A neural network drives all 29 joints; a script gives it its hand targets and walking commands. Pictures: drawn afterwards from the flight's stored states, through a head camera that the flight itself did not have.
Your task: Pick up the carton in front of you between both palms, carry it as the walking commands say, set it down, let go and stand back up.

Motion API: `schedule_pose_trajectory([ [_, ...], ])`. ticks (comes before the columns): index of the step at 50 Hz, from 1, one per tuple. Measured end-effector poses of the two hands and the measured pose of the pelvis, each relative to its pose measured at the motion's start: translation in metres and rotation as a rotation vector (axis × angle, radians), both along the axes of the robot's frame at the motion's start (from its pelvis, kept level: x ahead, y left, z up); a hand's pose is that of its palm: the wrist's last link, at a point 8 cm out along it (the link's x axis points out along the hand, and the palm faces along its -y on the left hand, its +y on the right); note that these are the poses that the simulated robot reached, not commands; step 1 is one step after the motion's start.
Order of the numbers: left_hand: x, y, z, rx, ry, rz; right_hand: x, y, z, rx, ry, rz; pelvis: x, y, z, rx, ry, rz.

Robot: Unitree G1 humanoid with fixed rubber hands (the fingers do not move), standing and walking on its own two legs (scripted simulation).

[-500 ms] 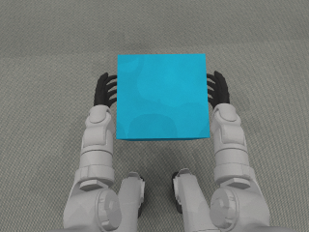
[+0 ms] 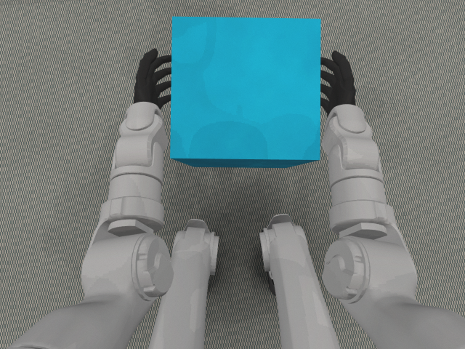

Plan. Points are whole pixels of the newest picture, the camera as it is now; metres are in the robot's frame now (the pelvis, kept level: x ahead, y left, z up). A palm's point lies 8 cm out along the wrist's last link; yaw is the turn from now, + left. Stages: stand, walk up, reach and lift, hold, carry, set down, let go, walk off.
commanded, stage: set down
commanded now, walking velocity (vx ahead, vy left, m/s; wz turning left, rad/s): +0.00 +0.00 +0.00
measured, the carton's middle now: (242, 110) +0.49 -0.02 -0.17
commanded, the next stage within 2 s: none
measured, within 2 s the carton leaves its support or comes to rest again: rests again in 1.10 s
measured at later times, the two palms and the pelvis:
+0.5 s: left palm (174, 111) +0.52 +0.12 -0.26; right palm (313, 115) +0.50 -0.18 -0.25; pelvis -0.02 +0.00 -0.11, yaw +0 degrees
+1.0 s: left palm (178, 117) +0.52 +0.12 -0.31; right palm (307, 121) +0.50 -0.18 -0.30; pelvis -0.01 +0.00 -0.14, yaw +0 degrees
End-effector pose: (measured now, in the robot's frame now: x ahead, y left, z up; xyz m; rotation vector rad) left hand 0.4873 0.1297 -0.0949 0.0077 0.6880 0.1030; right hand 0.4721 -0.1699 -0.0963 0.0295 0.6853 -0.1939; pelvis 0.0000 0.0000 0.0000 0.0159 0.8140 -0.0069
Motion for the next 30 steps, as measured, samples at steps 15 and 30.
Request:
schedule_pose_trajectory([
  [15,0.021,-0.003,-0.093,0.012,0.021,-0.024,0.018,-0.003,-0.091,-0.017,0.022,0.002,-0.013,0.002,-0.066,-0.004,0.012,0.008],
  [30,0.04,-0.008,-0.189,0.02,0.046,-0.047,0.034,-0.008,-0.185,-0.032,0.05,0.005,-0.014,0.002,-0.124,-0.008,-0.06,0.021],
])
